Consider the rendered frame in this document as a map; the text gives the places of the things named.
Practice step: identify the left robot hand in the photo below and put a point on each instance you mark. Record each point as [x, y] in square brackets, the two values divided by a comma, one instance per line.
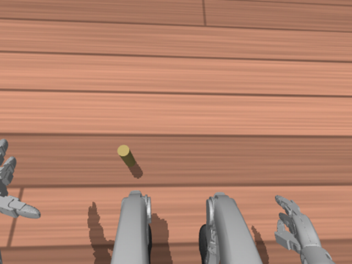
[10, 205]

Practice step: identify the right robot arm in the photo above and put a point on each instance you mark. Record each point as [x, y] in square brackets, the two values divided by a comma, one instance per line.
[315, 255]

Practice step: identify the can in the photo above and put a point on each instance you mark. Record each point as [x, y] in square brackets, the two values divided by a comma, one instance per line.
[126, 155]

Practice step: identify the right robot hand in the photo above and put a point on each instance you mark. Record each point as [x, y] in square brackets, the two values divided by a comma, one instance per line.
[302, 232]

